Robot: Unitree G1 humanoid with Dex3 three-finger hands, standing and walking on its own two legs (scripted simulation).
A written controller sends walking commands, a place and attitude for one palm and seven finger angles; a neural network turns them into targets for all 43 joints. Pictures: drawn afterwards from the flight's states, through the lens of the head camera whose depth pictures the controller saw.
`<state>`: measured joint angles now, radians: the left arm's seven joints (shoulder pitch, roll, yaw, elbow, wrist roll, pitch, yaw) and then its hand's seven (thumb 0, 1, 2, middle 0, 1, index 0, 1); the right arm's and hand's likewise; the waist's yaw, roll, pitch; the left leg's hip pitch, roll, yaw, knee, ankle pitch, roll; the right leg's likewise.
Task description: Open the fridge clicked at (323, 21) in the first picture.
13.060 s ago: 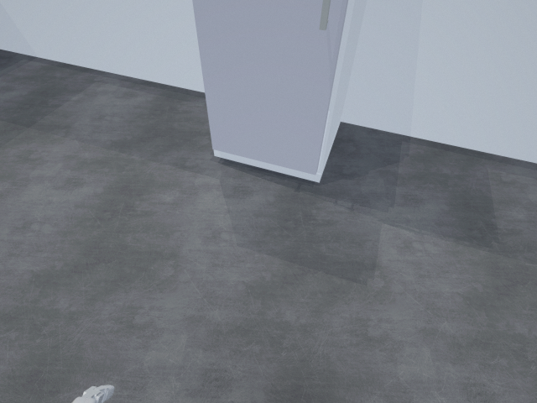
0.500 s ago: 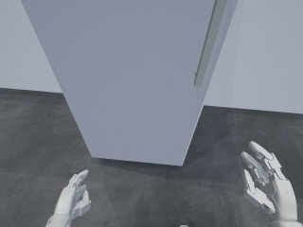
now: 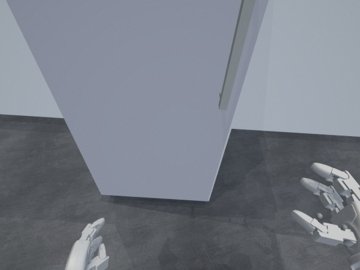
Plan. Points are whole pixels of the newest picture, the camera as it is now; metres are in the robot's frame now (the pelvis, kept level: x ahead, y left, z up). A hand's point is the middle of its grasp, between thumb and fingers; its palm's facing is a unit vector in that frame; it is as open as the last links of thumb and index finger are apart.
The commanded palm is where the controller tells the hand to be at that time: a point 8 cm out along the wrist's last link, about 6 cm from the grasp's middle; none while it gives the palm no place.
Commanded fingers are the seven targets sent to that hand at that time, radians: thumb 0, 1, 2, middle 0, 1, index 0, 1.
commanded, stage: raise the hand to about handle height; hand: right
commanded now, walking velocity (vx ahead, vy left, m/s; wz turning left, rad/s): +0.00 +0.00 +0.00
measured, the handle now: (237, 37) +0.56 -0.09 +0.26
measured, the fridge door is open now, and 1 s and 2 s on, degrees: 0 0 0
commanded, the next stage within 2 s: move the hooked fingers beside the handle in 1.30 s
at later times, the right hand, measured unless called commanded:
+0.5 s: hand out of the picture +0.24 -0.28 +0.18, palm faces +0.08 +0.99 -0.08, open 13.6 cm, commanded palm +0.21 -0.32 +0.20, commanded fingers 0.00 0.50 -0.30 0.30 1.20 0.30 1.20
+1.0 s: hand out of the picture +0.27 -0.29 +0.24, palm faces +0.07 +0.99 -0.10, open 14.0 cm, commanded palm +0.23 -0.33 +0.25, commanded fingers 0.00 0.50 -0.30 0.30 1.20 0.30 1.20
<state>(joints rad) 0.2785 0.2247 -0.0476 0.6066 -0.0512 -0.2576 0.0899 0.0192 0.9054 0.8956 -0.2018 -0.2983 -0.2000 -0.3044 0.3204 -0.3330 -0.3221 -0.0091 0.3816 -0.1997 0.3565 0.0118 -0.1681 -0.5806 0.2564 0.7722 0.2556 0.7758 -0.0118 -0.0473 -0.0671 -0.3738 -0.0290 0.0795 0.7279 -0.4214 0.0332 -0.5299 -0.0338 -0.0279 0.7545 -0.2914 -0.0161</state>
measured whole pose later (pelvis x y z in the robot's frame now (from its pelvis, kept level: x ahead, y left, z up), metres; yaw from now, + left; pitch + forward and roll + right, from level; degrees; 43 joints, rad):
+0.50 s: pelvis +0.00 -0.01 +0.02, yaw -1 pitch -3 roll +1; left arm 0.21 0.25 -0.09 0.60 -0.08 -0.26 0.11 0.02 0.91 0.90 -0.20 -0.30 -0.20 -0.30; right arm 0.04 -0.44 -0.41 0.00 0.37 0.09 0.40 0.00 0.40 -0.34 0.30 1.14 0.30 1.14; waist -0.07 -0.05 -0.02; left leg -0.14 -0.01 0.09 0.50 -0.32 0.02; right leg -0.30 -0.01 -0.02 0.54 -0.19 -0.03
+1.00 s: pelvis +0.00 -0.01 +0.03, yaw -1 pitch -4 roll +1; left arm 0.20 0.28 -0.10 0.59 -0.11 -0.18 0.09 0.02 0.91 0.90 -0.20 -0.30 -0.20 -0.30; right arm -0.19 -0.54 -0.47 0.09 0.35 0.31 0.47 -0.01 0.50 -0.30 0.30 1.20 0.30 1.20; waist -0.06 -0.07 -0.02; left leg -0.10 -0.01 0.09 0.46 -0.29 0.02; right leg -0.26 0.00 -0.02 0.49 -0.17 -0.03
